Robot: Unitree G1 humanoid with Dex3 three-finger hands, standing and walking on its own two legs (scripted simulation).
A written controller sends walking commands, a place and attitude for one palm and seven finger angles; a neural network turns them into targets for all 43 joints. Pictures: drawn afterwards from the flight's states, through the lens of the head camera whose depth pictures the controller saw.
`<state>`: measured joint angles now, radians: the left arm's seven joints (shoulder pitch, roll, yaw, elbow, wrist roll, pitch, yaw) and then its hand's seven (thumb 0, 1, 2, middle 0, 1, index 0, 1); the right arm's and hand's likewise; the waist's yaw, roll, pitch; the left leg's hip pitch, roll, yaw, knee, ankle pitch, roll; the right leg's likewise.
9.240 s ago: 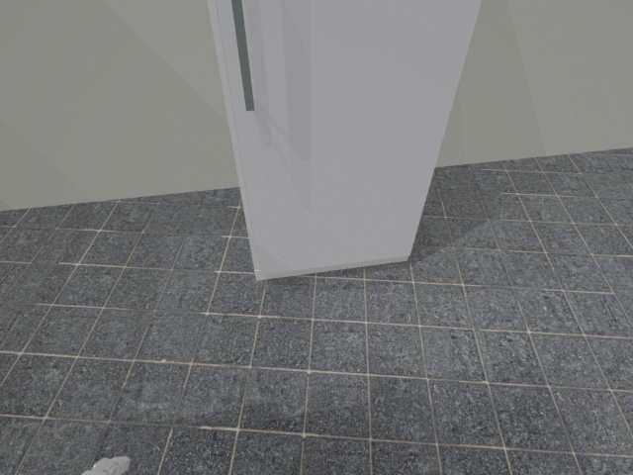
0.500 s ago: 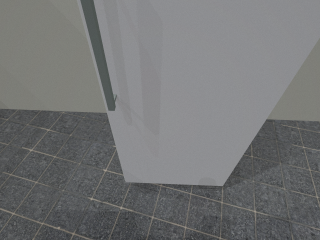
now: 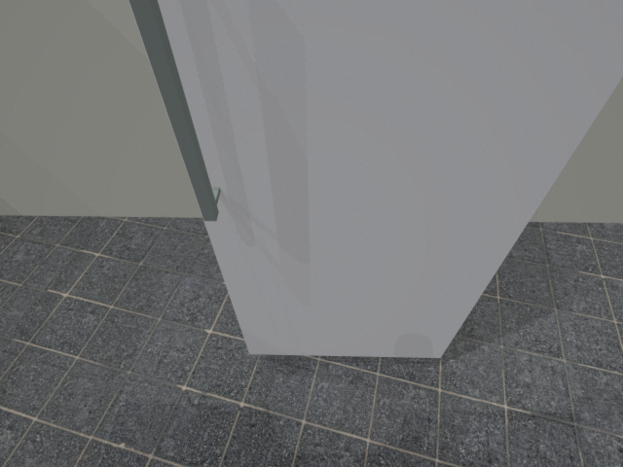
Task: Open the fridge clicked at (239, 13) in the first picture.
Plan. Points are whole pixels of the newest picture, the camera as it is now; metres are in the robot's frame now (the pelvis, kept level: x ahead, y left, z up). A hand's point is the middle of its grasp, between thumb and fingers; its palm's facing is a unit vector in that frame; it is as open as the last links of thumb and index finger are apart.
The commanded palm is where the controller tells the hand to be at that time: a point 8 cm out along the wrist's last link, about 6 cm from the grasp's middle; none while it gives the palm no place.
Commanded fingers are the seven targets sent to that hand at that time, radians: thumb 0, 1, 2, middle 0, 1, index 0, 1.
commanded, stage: look again from close up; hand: left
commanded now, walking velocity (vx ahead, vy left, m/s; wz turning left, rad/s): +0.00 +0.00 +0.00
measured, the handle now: (174, 72) +0.49 +0.20 +0.26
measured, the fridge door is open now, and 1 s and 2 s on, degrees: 0 0 0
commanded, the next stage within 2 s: raise the hand to about handle height in 0.78 s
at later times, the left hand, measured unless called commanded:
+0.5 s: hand out of the picture -0.02 +0.23 -0.17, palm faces -0.01 -0.98 -0.21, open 7.4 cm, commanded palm none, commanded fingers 0.00 0.90 0.90 -0.20 -0.30 -0.20 -0.30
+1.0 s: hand out of the picture +0.10 +0.23 -0.09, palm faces +0.23 -0.95 -0.21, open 7.5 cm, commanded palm +0.08 +0.28 -0.05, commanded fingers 0.00 0.74 0.83 -0.21 -0.41 -0.21 -0.41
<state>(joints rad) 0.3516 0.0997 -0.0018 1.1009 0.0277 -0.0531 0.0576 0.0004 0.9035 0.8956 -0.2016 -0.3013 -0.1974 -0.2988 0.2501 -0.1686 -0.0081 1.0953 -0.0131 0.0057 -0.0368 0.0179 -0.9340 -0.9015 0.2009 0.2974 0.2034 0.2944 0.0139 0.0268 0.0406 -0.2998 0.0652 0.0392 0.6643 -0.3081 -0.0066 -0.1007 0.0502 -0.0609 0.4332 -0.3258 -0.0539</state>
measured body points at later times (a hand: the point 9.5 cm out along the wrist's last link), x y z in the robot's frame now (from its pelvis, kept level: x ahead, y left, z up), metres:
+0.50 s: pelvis -0.03 +0.05 +0.00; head -0.02 +0.05 +0.45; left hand -0.02 +0.28 -0.16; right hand -0.01 -0.18 -0.15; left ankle +0.00 +0.12 -0.74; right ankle -0.06 -0.08 -0.74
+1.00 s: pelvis -0.02 +0.04 +0.00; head -0.02 +0.04 +0.45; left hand +0.09 +0.28 -0.08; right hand +0.05 -0.20 -0.13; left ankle +0.00 +0.12 -0.74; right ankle -0.06 -0.07 -0.74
